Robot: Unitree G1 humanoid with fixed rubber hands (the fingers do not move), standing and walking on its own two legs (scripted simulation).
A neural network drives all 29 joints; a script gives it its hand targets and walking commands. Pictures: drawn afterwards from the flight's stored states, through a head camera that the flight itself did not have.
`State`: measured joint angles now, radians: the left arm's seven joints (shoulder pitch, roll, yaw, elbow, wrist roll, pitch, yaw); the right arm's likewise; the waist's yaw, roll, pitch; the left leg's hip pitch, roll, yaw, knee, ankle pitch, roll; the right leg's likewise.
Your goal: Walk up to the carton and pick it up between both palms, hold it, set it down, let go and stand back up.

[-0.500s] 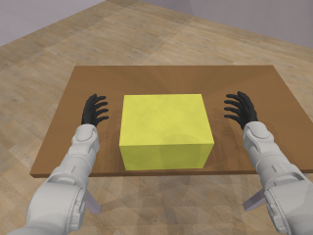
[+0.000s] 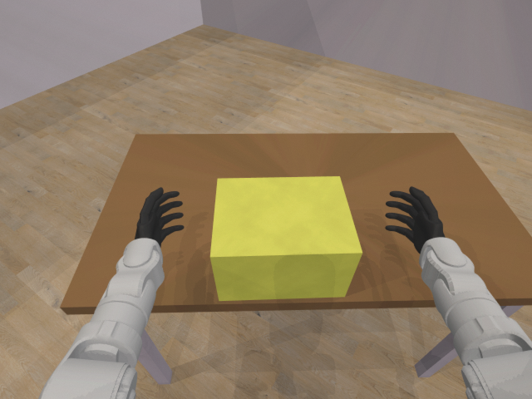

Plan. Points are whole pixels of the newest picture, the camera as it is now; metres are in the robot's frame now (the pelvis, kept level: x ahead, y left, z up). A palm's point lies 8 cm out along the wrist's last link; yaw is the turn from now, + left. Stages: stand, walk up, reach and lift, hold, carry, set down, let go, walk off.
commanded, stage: set down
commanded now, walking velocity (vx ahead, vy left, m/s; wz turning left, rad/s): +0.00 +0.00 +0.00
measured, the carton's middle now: (280, 237) +0.44 +0.01 -0.03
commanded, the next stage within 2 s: none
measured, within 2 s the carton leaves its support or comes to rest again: neither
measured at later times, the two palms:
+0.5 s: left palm (127, 290) +0.29 +0.25 +0.02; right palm (441, 289) +0.31 -0.23 +0.03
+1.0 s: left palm (124, 338) +0.23 +0.25 -0.02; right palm (445, 353) +0.23 -0.24 -0.02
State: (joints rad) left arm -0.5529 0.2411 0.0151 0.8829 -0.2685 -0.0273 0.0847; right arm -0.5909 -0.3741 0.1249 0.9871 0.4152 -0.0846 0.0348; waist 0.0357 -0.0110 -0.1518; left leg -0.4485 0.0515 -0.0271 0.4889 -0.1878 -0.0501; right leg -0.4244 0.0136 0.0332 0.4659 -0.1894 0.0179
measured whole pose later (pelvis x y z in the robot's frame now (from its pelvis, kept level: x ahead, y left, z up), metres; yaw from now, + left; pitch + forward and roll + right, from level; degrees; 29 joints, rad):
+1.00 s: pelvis +0.02 +0.01 +0.00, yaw +0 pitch -1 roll -1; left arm 0.10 0.24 -0.03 0.52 -0.23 -0.17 0.09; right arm 0.10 -0.28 0.00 0.70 0.34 -0.30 0.10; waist 0.04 -0.03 -0.03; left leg -0.23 0.05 -0.03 0.48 -0.25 -0.04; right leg -0.18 0.01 0.03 0.41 -0.22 0.02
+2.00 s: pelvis +0.04 +0.01 +0.01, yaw +0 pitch -5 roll -1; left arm 0.21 0.24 -0.05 0.52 -0.11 0.06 0.03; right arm 0.20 -0.22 0.00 0.70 0.11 -0.19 0.03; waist 0.04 0.00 0.05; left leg -0.09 0.05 -0.03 0.43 -0.26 -0.04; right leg -0.03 0.01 0.03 0.34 -0.22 0.02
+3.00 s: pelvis +0.04 +0.01 +0.01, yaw +1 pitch -4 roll -1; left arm 0.21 0.25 -0.03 0.52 -0.04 0.08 0.01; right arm 0.16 -0.20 -0.03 0.73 0.04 -0.14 0.01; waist 0.04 -0.01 0.08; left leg -0.10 0.05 -0.03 0.43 -0.26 -0.04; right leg -0.05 0.01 0.03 0.36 -0.24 0.02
